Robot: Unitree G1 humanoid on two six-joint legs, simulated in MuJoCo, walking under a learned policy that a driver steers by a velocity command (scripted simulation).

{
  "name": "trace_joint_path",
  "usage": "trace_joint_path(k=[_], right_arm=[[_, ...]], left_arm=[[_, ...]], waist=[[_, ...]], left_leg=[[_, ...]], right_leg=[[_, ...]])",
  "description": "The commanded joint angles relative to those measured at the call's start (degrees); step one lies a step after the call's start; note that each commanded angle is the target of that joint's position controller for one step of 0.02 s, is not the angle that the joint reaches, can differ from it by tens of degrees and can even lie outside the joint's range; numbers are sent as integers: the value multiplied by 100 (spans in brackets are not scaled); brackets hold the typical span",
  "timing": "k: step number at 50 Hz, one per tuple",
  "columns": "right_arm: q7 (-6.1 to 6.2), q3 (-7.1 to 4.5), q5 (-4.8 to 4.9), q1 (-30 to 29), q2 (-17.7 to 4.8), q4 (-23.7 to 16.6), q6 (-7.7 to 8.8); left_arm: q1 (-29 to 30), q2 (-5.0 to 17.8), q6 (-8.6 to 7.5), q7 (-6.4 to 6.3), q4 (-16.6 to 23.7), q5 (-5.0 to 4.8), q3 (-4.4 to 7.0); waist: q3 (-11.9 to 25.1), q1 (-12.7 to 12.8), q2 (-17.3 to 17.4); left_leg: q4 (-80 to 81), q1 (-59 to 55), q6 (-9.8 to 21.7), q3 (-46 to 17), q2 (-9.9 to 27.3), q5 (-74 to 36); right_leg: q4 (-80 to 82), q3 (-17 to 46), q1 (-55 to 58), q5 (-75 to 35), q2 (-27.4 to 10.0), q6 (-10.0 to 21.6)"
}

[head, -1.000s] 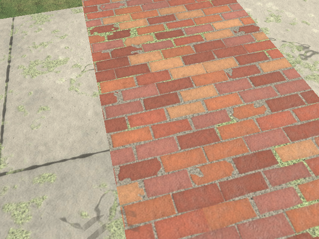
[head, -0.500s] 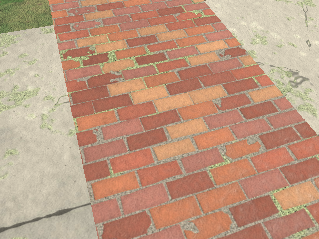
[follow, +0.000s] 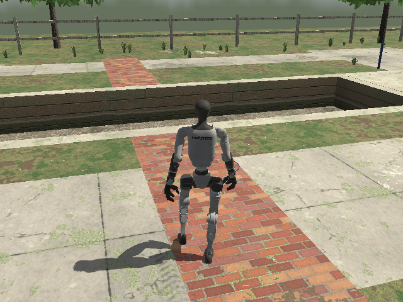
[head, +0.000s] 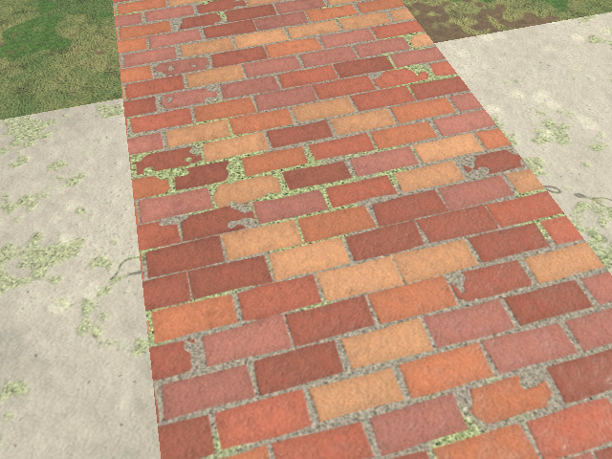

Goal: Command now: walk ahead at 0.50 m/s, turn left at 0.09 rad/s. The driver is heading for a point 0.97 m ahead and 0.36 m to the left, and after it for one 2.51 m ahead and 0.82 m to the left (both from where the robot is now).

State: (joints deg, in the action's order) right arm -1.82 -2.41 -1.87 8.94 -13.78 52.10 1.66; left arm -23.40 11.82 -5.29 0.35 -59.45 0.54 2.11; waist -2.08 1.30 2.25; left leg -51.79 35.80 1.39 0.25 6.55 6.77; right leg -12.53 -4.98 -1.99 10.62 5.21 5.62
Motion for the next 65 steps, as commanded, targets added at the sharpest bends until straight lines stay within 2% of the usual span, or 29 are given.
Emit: trace_joint_path(k=[1,7,9,11,12,13,14,15,16,17,18,20,23,28,33,36,38,39,40,41,42,43,45,50,56,61,63,64,65], right_arm=[[-18,35,56,-471,-131,-380,50],[-14,42,46,-1046,-193,-634,98],[10,-5,21,-771,-243,-579,127],[53,-127,-8,300,-406,-251,174],[84,-252,-86,1214,-666,21,206],[156,-472,-161,1917,-1377,40,195],[113,-478,46,1691,-1390,56,107],[108,-462,159,1243,-1315,28,71],[117,-391,154,905,-985,-32,70],[131,-330,143,700,-754,-51,82],[161,-279,181,587,-601,-38,108],[170,-267,196,683,-623,-29,207],[176,-327,201,989,-861,1,249],[181,-331,182,1602,-846,18,190],[250,-342,98,1976,-902,-8,149],[316,-385,69,1690,-1050,-144,151],[254,-412,98,1357,-1166,-252,206],[187,-365,167,1338,-982,-356,265],[181,-236,355,1687,-389,-567,281],[207,-265,242,2056,-675,-611,225],[229,-294,103,1845,-865,-443,132],[163,-276,58,1444,-800,-465,109],[55,-269,-28,1216,-658,-557,14],[-121,-206,-27,615,-504,-872,-164],[-265,-56,5,-555,-316,-1316,-116],[-283,-29,-73,-1118,-378,-1577,-107],[-207,-73,-119,-769,-458,-1480,-82],[-161,-128,-146,-142,-541,-1279,-30],[-90,-216,-200,837,-693,-928,37]], left_arm=[[-89,706,-87,-24,201,13,104],[-440,691,-61,-155,-28,103,94],[-289,792,-45,-203,-18,118,113],[-161,943,29,-218,23,127,152],[-83,962,47,-219,128,100,144],[-266,582,7,-138,468,-82,54],[-53,737,-48,-76,593,-9,123],[483,831,-85,-40,772,60,152],[716,786,-149,-17,854,33,130],[747,730,-138,-23,855,51,139],[709,686,-43,-31,897,142,134],[645,558,162,-2,938,235,112],[1187,552,281,29,1211,226,108],[2305,592,293,68,1668,172,80],[3066,631,219,101,2065,112,4],[2707,807,134,80,2099,77,28],[1447,1080,39,-22,1748,70,146],[608,1387,-32,-115,1643,168,236],[123,1874,1,-195,1699,313,341],[412,1872,109,-158,1682,229,378],[864,1255,153,-133,1800,172,263],[1142,845,147,-110,1820,133,163],[1128,727,91,-122,1694,144,110],[727,846,-120,-44,1445,40,177],[449,915,-93,-36,1259,51,212],[-50,1132,29,-94,1017,60,260],[-151,1281,117,-109,914,74,272],[-165,1315,165,-112,887,66,259],[-132,1235,190,-109,927,45,210]], waist=[[-309,-16,-541],[-466,108,-550],[-274,-75,-620],[354,-527,-638],[831,-906,-503],[1614,-972,590],[1895,-763,784],[1083,-612,257],[519,-478,-101],[131,-260,-325],[13,-62,-288],[116,47,-155],[-3,-40,-63],[-69,-471,86],[-83,-728,170],[-21,-429,277],[556,170,83],[1227,519,-312],[1985,459,-1346],[2126,78,-1896],[1188,-54,-910],[544,-32,-374],[149,-160,-704],[131,-202,-733],[-136,-2,-713],[-261,156,-708],[-2,-27,-815],[354,-310,-764],[911,-729,-517]], left_leg=[[803,22,-29,252,-105,-576],[1669,-5,389,382,-385,-340],[1828,-545,613,610,-667,149],[2153,-1755,881,826,-1103,428],[2362,-3093,1136,349,-877,354],[2487,-4988,1951,-2161,746,577],[3451,-5408,2344,-4335,1424,239],[3513,-4824,2154,-3487,1190,464],[3673,-4020,1941,-2849,1031,189],[3815,-3341,1701,-2388,748,-282],[3905,-2856,1532,-2009,471,-648],[3964,-2543,1493,-1682,223,-1127],[4123,-2436,1454,-1534,30,-1165],[4010,-3040,1180,-1693,-82,-1334],[3568,-3719,1154,-1973,15,-2027],[3166,-3604,924,-2156,78,-2462],[1933,-3148,661,-1974,-271,-3255],[628,-2493,531,-1706,-628,-2351],[-1051,-987,347,-988,-1335,945],[-1859,-193,375,-738,-1351,2512],[-2161,45,381,-740,-901,1974],[-1943,-28,334,-651,-716,1520],[-1559,-249,243,-546,-451,1256],[-1315,210,124,-392,-289,650],[491,109,83,78,-257,-552],[1534,-335,405,512,-481,129],[1797,-1009,632,671,-857,737],[2092,-1784,773,673,-1070,730],[2428,-3168,927,481,-1069,451]], right_leg=[[662,649,-238,-1813,-1457,544],[334,159,806,-2676,-1843,409],[-332,-76,1003,-4230,-1886,301],[-2007,-324,961,-5310,-1800,185],[-3338,-452,100,-4452,-1684,42],[-5692,-663,-2008,-1901,-989,-261],[-6822,257,-3326,1848,-108,-338],[-6866,768,-3885,1379,-583,-265],[-6455,736,-3832,881,-825,-268],[-5964,727,-3552,706,-988,-302],[-5605,737,-3210,657,-1090,-400],[-5236,654,-2887,614,-1094,-573],[-4542,516,-3196,107,-1109,-788],[-3321,522,-3701,-857,-983,-888],[-2485,532,-3721,-862,-707,-786],[-1834,632,-2758,-510,-553,-594],[-1340,536,-898,-372,-338,-363],[-1200,1240,458,127,-1101,-124],[-953,3306,1938,802,-2712,274],[-428,5006,1781,1084,-3175,707],[-377,4287,946,1602,-2944,646],[-219,3320,178,1295,-2582,524],[39,2159,-500,194,-2149,310],[337,1011,-414,-1239,-2086,391],[417,-118,-327,-1643,-1838,223],[31,-438,329,-2553,-2100,118],[-822,-605,576,-4298,-2140,80],[-1687,-719,504,-4721,-2096,40],[-2890,-879,-125,-4106,-1925,-76]])
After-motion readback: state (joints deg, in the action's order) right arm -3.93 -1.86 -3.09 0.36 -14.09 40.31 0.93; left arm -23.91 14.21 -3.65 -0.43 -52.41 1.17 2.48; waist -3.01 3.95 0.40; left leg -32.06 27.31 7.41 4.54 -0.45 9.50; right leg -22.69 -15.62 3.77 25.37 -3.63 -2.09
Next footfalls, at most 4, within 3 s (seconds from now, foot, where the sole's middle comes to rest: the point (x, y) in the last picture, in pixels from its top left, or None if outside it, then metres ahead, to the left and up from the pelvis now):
0.24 left None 0.29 0.12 -0.78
0.78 right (319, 395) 0.64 0.04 -0.78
1.30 left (180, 361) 0.73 0.37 -0.78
1.86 right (178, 253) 1.06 0.43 -0.78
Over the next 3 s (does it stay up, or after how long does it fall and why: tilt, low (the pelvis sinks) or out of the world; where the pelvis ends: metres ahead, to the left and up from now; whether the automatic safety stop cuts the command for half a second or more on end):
stays up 1.46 0.57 -0.01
